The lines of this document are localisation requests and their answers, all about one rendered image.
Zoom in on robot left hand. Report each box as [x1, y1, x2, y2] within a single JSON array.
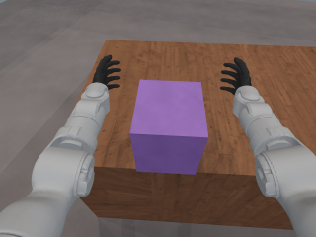
[[92, 55, 121, 90]]

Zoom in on right robot upper arm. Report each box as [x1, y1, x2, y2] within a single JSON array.
[[254, 145, 316, 237]]

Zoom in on robot right hand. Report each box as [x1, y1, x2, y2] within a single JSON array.
[[220, 57, 252, 95]]

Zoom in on robot right forearm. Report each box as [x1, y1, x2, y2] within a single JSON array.
[[232, 85, 316, 160]]

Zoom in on left robot upper arm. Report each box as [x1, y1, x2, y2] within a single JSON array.
[[0, 146, 95, 237]]

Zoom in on robot left forearm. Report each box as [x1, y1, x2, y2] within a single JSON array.
[[31, 82, 110, 188]]

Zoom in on carton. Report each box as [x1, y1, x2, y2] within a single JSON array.
[[129, 79, 208, 175]]

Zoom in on pedestal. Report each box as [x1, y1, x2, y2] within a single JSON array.
[[73, 39, 316, 230]]

